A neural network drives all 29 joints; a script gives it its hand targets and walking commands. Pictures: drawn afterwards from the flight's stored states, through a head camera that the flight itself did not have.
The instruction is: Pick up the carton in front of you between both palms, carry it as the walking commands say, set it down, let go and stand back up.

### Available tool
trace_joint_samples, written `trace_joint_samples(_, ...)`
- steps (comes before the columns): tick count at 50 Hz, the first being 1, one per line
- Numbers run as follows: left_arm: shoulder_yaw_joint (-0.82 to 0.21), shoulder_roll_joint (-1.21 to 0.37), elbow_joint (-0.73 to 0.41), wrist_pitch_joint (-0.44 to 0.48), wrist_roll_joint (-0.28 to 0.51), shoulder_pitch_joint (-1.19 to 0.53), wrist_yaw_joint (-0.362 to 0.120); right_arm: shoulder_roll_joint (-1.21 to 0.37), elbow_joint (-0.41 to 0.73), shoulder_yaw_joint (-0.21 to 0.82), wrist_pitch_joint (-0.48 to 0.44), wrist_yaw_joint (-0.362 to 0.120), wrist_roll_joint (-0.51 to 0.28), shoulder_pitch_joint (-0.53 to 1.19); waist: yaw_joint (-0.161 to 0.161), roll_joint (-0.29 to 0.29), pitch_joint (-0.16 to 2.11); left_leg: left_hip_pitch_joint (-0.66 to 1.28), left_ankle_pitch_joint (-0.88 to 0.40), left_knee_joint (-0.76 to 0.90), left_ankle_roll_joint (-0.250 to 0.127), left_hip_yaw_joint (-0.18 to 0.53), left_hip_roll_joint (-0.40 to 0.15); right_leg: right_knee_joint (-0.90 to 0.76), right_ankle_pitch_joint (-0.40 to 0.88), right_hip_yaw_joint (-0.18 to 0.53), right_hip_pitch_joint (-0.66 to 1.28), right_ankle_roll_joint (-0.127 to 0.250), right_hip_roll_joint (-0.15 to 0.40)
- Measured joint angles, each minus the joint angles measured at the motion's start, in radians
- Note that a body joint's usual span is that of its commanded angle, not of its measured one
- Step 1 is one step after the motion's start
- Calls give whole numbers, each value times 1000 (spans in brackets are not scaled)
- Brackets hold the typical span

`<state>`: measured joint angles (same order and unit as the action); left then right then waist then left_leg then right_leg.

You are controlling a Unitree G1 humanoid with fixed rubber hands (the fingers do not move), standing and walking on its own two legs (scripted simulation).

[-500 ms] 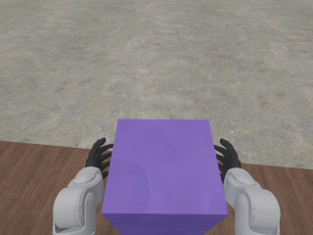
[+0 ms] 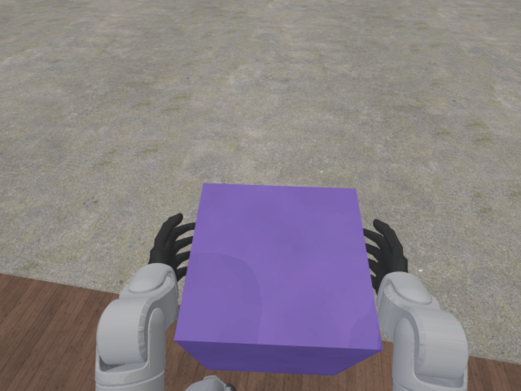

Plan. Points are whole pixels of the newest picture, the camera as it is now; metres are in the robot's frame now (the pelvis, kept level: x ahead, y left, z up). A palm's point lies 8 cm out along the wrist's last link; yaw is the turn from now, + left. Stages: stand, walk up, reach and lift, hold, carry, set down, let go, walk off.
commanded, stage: carry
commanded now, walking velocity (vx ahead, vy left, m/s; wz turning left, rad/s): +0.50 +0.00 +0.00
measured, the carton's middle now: (274, 288) +0.26 +0.00 +0.04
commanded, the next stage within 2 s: none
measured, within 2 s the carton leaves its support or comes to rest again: neither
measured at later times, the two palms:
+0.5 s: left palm (193, 113) +0.63 +0.19 +0.10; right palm (329, 114) +0.65 -0.11 +0.10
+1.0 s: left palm (208, 75) +0.79 +0.18 +0.12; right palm (327, 80) +0.79 -0.12 +0.11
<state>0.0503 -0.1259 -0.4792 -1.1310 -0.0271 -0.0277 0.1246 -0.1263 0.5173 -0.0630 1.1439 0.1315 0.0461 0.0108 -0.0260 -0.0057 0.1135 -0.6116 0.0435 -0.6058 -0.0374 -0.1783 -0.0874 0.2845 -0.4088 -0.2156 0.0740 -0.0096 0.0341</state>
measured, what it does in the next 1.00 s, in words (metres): walks ahead: left foot, then right foot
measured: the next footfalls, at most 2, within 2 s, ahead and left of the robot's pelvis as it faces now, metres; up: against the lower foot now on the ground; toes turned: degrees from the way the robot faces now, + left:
left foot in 0.06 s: +0.23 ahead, +0.10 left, +0.00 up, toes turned +10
right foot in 0.50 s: +0.46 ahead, -0.05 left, +0.00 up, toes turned -5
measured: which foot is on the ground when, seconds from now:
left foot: up 0.00-0.04, down 0.06-0.52, up 0.54-0.72, down 0.74-1.00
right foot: down 0.00-0.08, up 0.10-0.48, down 0.50-1.00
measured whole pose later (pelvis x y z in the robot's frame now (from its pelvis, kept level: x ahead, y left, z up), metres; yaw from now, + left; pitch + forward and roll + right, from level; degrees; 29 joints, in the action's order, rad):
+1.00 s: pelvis +0.46 +0.04 +0.01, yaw -1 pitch +7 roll +0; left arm 0.21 -0.13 -0.17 -1.06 -0.03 -0.41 0.16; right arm -0.12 0.19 -0.23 1.05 0.15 0.02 0.39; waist -0.01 0.00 0.05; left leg -0.30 0.27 -0.55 -0.04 -0.07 0.01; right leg 0.53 -0.23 -0.09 -0.32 0.06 -0.02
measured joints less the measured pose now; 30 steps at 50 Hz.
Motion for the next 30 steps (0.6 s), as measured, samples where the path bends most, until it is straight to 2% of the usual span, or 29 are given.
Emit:
trace_joint_samples(2, 22, 2, 16, -7, 5, -50, 12, 2, -35, -18, 2, 7, -14, 63, 8, 14, -10, 52, 42, 38, -19, -26, 29, 83, -82, 12, 24, -19, 17)
trace_joint_samples(3, 35, 9, 29, -9, 8, -78, 19, 1, -66, -27, -1, 10, -19, 103, 22, 21, -16, 79, 73, 41, -35, -36, 45, 190, -132, 19, 6, -19, 35)
trace_joint_samples(4, 47, 25, 58, -10, 14, -112, 23, -1, -109, -35, -8, 15, -21, 144, 40, 37, -26, 68, 104, -15, -58, -45, 53, 362, -128, 37, -58, -11, 63)
trace_joint_samples(7, 81, 55, 152, -15, 36, -203, 36, 1, -213, -58, -16, 38, -32, 234, 76, 33, -68, 86, 159, -62, -84, -46, 56, 888, -61, 175, -329, 29, 27)
trace_joint_samples(8, 95, 47, 177, -14, 35, -229, 38, 1, -233, -69, -21, 42, -34, 250, 81, 30, -82, 108, 165, -43, -82, -44, 58, 985, -29, 192, -410, 44, 18)
trace_joint_samples(10, 126, 16, 216, -1, 20, -275, 38, 1, -262, -100, -38, 37, -42, 277, 83, 25, -101, 157, 174, 6, -79, -39, 64, 1049, 40, 201, -543, 61, 19)
trace_joint_samples(16, 170, -11, 302, 63, -25, -383, 36, 15, -367, -167, -100, 22, -52, 397, 63, 10, -113, 299, 221, 114, -67, -18, 73, 890, 156, 181, -765, 57, 34)
trace_joint_samples(19, 179, 6, 336, 78, -22, -422, 35, 16, -408, -179, -114, 21, -43, 447, 48, 7, -110, 357, 267, 124, -53, -5, 74, 710, 219, 159, -781, 52, 22)
trace_joint_samples(23, 186, 24, 349, 77, -5, -440, 31, 5, -412, -181, -112, 21, -23, 466, 31, 12, -108, 425, 358, 91, -32, 8, 86, 408, 349, 104, -703, 55, -18)
trace_joint_samples(25, 183, 21, 358, 75, 0, -442, 31, 4, -395, -182, -102, 21, -16, 451, 9, 12, -109, 431, 418, -16, -20, 10, 87, 322, 430, 68, -623, 75, -37)
trace_joint_samples(26, 181, 13, 364, 77, -2, -441, 32, 10, -388, -182, -97, 20, -16, 443, -7, -1, -109, 404, 412, -115, -11, 13, 74, 317, 349, 65, -592, 92, -47)
trace_joint_samples(28, 180, 3, 374, 80, -8, -441, 32, 19, -383, -181, -89, 19, -18, 436, -28, -24, -128, 308, 440, -349, 10, 83, 87, 341, 219, 66, -573, 115, -62)
trace_joint_samples(30, 175, -1, 372, 81, -4, -426, 33, 11, -367, -184, -83, 18, -14, 416, -36, -25, -151, 224, 481, -463, 11, 133, 109, 327, 201, 68, -550, 102, -64)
